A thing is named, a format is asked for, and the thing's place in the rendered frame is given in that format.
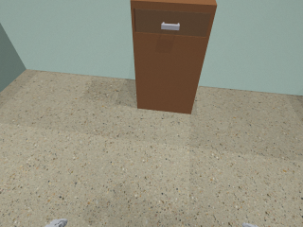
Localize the handle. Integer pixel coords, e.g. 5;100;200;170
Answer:
161;22;180;30

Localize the drawer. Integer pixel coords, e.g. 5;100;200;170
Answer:
134;9;211;37

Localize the cabinet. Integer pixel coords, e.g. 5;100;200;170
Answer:
130;0;218;114

